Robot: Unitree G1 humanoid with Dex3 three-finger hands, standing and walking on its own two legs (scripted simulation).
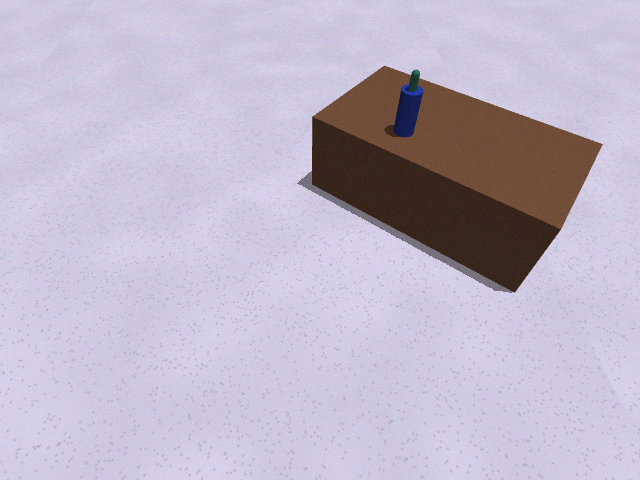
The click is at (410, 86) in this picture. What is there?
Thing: necked bottle
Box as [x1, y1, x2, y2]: [394, 70, 422, 136]
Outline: 418,70 414,70 412,72 410,83 402,86 394,125 394,132 400,136 409,136 413,132 422,94 422,89 417,85 419,76
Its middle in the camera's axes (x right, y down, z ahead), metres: +0.32 -0.51 +1.44
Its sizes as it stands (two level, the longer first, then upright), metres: 0.078 0.078 0.244
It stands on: a support 0.36 m high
